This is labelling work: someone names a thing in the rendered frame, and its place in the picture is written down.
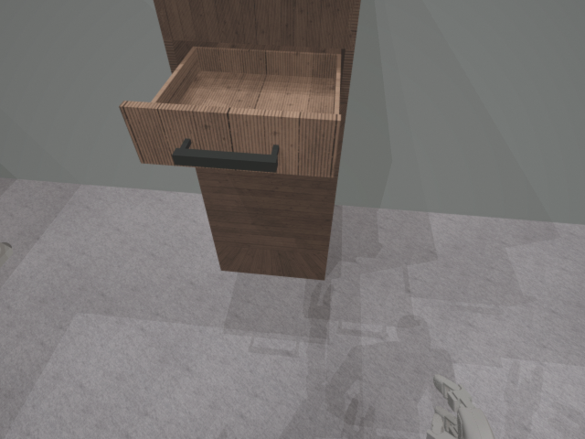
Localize drawer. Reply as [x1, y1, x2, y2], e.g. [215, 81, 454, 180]
[119, 47, 341, 178]

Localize right robot hand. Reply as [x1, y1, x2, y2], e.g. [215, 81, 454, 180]
[427, 374, 495, 439]

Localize cabinet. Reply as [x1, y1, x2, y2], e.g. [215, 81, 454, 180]
[154, 0, 361, 280]

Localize handle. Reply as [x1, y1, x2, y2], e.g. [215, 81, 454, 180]
[172, 138, 279, 173]

